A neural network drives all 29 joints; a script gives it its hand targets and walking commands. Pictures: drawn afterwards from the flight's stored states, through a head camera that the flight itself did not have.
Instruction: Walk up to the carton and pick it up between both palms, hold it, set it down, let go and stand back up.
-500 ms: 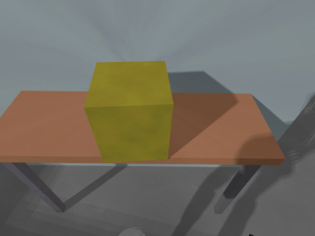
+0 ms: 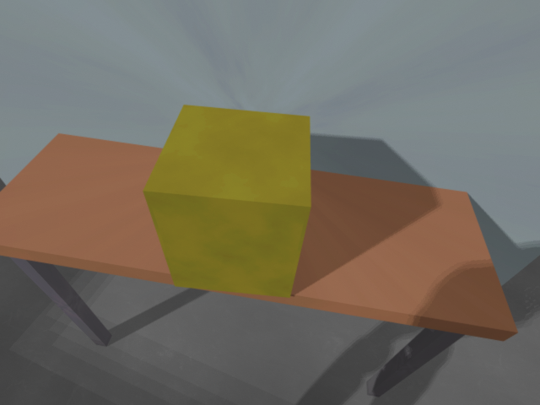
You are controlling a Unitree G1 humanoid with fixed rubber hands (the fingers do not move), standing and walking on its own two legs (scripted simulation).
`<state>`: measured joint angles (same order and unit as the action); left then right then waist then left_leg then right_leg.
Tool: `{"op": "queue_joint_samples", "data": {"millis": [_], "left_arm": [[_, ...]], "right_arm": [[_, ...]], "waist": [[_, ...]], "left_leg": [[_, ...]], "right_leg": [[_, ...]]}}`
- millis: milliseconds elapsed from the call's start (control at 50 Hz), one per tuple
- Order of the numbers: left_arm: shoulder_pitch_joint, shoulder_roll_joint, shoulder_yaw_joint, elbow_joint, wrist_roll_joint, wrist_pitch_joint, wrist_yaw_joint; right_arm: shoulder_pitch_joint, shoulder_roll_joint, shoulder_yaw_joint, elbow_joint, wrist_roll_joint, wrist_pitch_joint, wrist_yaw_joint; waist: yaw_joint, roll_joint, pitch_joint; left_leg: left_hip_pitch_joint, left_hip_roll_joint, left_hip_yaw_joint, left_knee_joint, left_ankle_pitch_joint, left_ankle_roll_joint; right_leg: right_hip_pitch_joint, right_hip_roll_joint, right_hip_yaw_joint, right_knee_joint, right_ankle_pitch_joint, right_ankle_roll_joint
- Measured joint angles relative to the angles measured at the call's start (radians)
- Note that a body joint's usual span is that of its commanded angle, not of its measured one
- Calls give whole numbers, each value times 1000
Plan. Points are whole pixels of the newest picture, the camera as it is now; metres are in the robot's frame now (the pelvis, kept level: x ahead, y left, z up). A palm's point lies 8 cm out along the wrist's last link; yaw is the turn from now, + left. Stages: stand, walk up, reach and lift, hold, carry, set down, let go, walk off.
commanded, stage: walk up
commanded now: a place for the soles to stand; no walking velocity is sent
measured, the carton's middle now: (239, 205) +0.44 +0.05 +0.05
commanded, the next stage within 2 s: none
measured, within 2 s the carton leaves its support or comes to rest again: neither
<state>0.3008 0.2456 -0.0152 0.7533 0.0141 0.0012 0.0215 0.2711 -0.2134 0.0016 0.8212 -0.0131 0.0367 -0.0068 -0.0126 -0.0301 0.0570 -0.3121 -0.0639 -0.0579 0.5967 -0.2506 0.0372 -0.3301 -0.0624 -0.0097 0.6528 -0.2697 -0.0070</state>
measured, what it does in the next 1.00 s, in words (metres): steps on the spot: right foot, then left foot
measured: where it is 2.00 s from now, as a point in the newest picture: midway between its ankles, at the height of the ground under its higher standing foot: outside the picture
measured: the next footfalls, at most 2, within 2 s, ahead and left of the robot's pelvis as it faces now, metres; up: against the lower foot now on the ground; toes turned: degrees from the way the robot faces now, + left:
right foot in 0.02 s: +0.07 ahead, -0.15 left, +0.00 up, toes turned -2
left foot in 0.96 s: +0.10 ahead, +0.22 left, +0.00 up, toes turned +1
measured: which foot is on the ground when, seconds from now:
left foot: down 0.00-0.70, up 0.72-0.94, down 0.96-1.00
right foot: up 0.00-0.00, down 0.02-0.96, up 0.98-1.00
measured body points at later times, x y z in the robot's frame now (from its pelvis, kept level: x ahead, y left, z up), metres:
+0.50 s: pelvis +0.00 +0.00 +0.00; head +0.01 +0.01 +0.45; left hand +0.07 +0.26 -0.13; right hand +0.10 -0.25 -0.12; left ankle +0.02 +0.11 -0.73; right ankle +0.03 -0.15 -0.73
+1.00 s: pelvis +0.02 +0.09 -0.01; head +0.05 +0.11 +0.44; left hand -0.01 +0.36 -0.16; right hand +0.13 -0.17 -0.14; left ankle +0.06 +0.22 -0.73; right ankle +0.03 -0.13 -0.71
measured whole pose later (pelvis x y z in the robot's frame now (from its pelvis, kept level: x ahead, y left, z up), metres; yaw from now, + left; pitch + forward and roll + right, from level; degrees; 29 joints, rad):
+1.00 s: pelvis +0.02 +0.09 -0.01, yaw +3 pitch -2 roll -1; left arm 0.41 0.28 0.02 0.88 0.04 0.01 0.03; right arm 0.22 -0.28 0.00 0.84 -0.03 0.03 0.04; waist 0.04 0.00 0.10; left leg -0.39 0.08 0.04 0.73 -0.30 -0.02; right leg -0.32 -0.15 0.04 0.74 -0.48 0.02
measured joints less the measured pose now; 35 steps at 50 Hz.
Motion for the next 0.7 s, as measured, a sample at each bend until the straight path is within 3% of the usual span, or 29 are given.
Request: {"op": "queue_joint_samples", "data": {"millis": [60,120,160,220,500,700], "left_arm": [[-23,-23,-5,10,5,-7,13],[-43,-36,-17,18,4,0,12],[-61,-38,-20,22,5,3,7],[-84,-27,-20,31,6,3,-5],[-85,28,-20,91,2,14,-9],[-37,28,-23,123,5,5,-2]], "right_arm": [[-24,-27,-5,18,4,16,8],[-33,-45,-6,20,-5,15,5],[-35,-54,-8,23,-9,7,6],[-47,-55,-12,34,-9,-6,9],[-49,-38,16,49,13,-6,20],[-62,-49,18,54,-4,-10,26]], "waist": [[-6,34,-9],[-8,52,-15],[-5,58,-10],[1,49,5],[11,10,-14],[19,28,-17]], "left_leg": [[-24,12,-21,63,-44,-20],[-30,24,-5,114,-127,-40],[-13,38,7,94,-113,-44],[21,39,12,25,-28,-39],[29,16,-3,-39,0,-17],[13,16,-24,-18,-11,-19]], "right_leg": [[32,14,-26,-40,-14,25],[35,7,-45,-32,-22,20],[39,1,-55,-35,-20,21],[34,-13,-56,-29,-19,31],[57,-33,-74,-104,17,14],[66,-32,-96,-119,20,34]]}}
